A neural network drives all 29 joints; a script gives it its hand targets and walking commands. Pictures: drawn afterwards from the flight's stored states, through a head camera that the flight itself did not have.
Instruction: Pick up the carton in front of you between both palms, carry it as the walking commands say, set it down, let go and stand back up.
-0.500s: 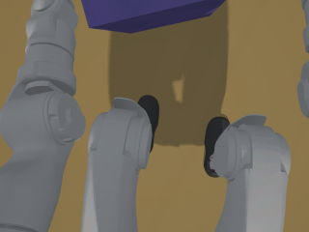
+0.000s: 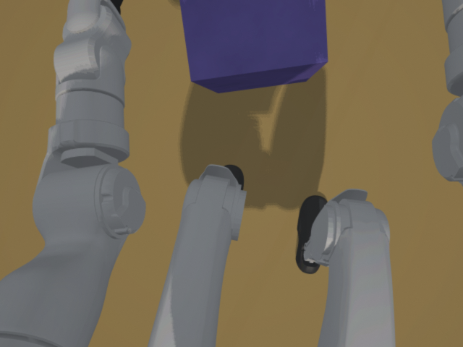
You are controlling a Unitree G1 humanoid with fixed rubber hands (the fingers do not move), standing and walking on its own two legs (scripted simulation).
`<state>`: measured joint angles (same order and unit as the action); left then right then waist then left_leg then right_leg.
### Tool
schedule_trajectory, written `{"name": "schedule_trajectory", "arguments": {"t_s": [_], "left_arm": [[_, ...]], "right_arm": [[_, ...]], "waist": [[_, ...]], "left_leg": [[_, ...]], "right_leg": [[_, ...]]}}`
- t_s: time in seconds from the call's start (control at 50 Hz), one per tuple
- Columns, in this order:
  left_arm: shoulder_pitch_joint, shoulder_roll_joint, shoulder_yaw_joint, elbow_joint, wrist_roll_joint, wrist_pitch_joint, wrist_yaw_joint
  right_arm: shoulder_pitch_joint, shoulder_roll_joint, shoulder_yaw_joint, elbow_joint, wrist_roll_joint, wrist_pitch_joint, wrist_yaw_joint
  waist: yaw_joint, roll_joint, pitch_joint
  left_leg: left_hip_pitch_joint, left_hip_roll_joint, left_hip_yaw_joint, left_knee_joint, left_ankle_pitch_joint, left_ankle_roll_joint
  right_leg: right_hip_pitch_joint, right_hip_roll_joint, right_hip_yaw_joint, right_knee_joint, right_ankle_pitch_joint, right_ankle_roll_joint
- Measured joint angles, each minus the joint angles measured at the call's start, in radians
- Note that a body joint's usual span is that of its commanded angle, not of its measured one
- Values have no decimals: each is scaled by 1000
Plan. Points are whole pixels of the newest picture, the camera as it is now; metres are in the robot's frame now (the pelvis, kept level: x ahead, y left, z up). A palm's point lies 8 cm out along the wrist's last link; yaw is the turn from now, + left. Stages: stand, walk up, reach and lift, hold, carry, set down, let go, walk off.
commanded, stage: set down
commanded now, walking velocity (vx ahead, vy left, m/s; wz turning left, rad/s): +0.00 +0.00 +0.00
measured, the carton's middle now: (254, 26) +0.56 +0.10 -0.33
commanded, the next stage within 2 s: let go in 0.56 s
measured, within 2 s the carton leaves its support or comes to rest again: neither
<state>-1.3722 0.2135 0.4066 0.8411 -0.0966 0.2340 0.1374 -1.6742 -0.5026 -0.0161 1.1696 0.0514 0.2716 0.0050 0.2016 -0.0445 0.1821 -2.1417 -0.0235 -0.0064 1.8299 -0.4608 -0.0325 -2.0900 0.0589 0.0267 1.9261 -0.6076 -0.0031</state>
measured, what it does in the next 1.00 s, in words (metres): rises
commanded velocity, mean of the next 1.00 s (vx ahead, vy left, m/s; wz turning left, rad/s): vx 0.00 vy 0.00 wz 0.00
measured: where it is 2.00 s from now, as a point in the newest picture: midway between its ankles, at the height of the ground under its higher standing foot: (266, 231)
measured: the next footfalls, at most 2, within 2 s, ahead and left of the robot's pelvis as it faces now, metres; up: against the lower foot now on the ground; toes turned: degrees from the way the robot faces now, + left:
none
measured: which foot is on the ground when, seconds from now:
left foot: down 0.00-1.00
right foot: down 0.00-1.00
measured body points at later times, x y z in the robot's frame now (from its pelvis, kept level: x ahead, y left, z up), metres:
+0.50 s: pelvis +0.02 +0.00 +0.13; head +0.36 +0.01 +0.43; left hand +0.53 +0.28 +0.04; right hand +0.65 -0.10 +0.04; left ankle +0.13 +0.12 -0.42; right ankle +0.08 -0.11 -0.42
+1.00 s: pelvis +0.06 +0.02 +0.25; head +0.31 +0.02 +0.62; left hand +0.44 +0.27 +0.14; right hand +0.50 -0.14 +0.13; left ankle +0.13 +0.12 -0.42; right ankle +0.08 -0.11 -0.42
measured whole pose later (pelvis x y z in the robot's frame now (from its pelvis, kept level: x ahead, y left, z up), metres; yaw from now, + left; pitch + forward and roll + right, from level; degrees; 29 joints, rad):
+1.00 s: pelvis +0.06 +0.02 +0.25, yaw -4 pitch +35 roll -1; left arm -0.55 0.20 0.25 0.57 0.07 0.16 -0.14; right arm -0.70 -0.11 -0.25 0.62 -0.15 0.20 -0.13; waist 0.13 0.00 -0.03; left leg -1.21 0.00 0.01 0.83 -0.23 0.02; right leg -1.16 0.05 0.08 0.85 -0.30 0.03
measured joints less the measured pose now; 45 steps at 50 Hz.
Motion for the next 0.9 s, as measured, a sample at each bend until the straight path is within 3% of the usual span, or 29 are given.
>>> {"name": "schedule_trajectory", "arguments": {"t_s": [0.28, 0.64, 0.74, 0.9], "left_arm": [[120, -8, 22, -126, 4, 60, -31], [222, -55, 64, -149, 104, 41, -82], [338, -68, 47, -182, 158, 11, -133], [654, -46, -78, -252, 190, -38, -236]], "right_arm": [[120, 38, -40, -141, -48, 59, 9], [214, 91, -165, -115, -139, 26, 53], [351, 169, -221, -199, -190, 2, 16], [761, 342, -252, -454, -211, -36, -108]], "waist": [[0, -7, -124], [-6, -18, -180], [-27, -6, -202], [-60, 21, -221]], "left_leg": [[138, 9, 3, -262, 48, 8], [444, 19, -7, -665, 168, 13], [533, 23, -9, -761, 194, 21], [759, 31, 5, -916, 221, 43]], "right_leg": [[128, 3, 14, -272, 67, 4], [432, 1, 19, -693, 207, 5], [526, 2, 20, -803, 243, 11], [760, 3, 41, -988, 291, 28]]}}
